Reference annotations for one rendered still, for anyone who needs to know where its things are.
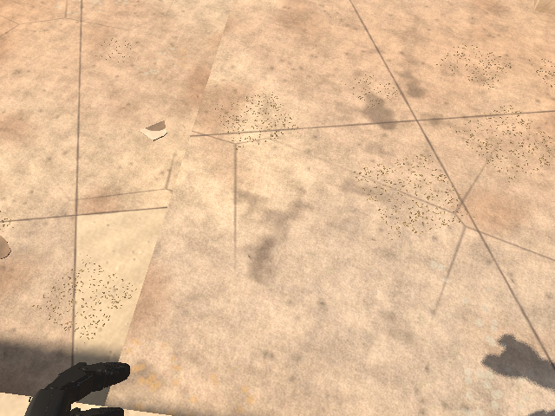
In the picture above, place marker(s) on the robot left hand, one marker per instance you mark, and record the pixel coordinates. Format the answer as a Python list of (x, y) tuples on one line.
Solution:
[(74, 384)]

